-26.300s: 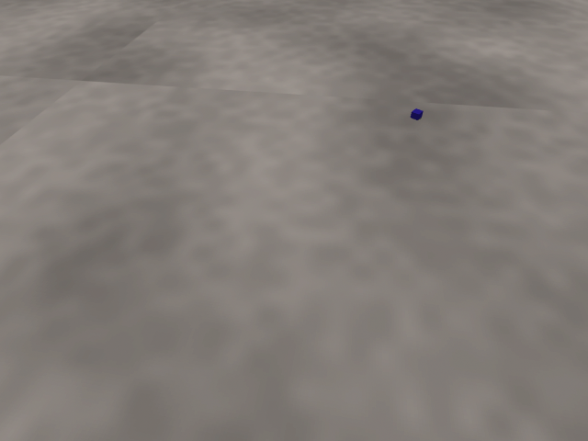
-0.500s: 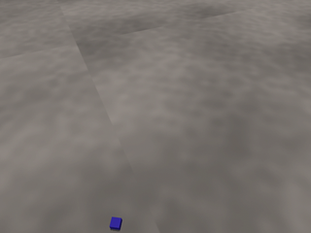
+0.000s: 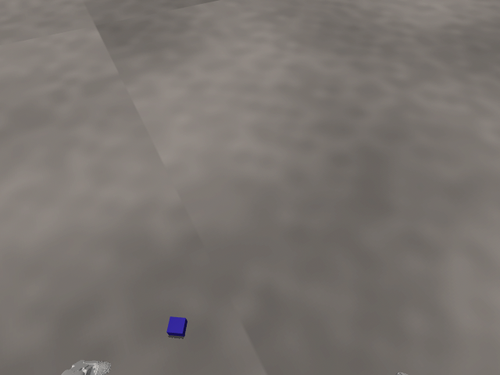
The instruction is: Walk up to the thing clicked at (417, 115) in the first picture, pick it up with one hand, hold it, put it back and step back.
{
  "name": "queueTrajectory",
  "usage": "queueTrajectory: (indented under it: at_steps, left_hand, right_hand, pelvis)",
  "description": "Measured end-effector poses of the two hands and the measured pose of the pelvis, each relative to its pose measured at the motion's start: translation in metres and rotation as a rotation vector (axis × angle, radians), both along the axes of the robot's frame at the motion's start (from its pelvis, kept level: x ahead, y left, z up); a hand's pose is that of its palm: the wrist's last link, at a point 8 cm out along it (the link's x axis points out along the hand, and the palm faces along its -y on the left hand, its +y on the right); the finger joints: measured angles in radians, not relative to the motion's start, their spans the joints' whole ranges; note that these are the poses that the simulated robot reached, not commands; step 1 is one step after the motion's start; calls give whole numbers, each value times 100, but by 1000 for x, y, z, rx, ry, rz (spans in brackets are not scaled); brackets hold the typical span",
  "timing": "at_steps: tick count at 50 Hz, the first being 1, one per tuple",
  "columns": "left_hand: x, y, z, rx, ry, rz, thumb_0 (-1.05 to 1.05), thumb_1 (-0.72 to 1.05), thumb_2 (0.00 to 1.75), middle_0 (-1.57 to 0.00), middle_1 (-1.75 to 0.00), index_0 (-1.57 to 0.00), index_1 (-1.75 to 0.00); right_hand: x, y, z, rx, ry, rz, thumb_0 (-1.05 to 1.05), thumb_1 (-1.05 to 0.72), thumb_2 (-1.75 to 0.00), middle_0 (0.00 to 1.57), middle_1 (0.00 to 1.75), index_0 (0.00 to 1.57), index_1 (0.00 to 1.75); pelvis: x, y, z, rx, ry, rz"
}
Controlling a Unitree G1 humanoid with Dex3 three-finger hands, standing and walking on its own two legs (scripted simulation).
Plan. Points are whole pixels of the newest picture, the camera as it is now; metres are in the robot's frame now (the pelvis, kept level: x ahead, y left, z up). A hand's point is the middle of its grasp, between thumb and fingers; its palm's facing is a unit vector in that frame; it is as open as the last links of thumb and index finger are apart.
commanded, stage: rise first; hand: left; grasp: from above
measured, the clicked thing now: (177, 326) +0.42 +0.27 -0.72
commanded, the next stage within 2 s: none
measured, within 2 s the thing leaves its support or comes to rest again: neither
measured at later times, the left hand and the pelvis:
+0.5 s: hand out of the picture +0.14 +0.28 -0.24, palm faces -0.26 -0.82 -0.50, open 14.0 cm; pelvis -0.01 +0.00 -0.11, yaw +0 degrees
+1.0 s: hand (130, 370) +0.24 +0.32 -0.46, palm faces -0.53 -0.34 -0.78, open 13.9 cm; pelvis -0.09 -0.01 -0.32, yaw -5 degrees
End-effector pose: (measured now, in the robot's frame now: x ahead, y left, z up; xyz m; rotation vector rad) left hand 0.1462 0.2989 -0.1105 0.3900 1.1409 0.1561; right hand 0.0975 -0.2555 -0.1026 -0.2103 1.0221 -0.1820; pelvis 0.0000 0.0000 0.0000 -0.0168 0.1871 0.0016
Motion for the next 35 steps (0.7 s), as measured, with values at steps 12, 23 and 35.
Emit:
queueTrajectory:
  at_steps: [12, 23, 35]
  left_hand:
    - [-20, 8, -38, 55, -15, -68, 0, -43, 96, -12, -98, -11, -98]
    - [-12, 16, -75, 121, 0, -179, 0, -47, 99, -5, -104, -5, -104]
    - [54, 25, -177, 264, -130, -540, 0, -41, 98, -2, -105, -2, -105]
  right_hand:
    - [41, 0, -37, -39, -125, 65, 1, -85, -89, 20, 30, 20, 30]
    - [71, 2, -72, -43, -204, 137, 1, -81, -88, 20, 30, 20, 30]
    - [57, -16, -194, -53, -117, 198, 1, -70, -85, 20, 30, 20, 30]
  pelvis:
    - [-7, 0, -51, -10, 113, 4]
    - [-11, -4, -93, -17, 215, 9]
    - [-42, -7, -199, -25, 367, -9]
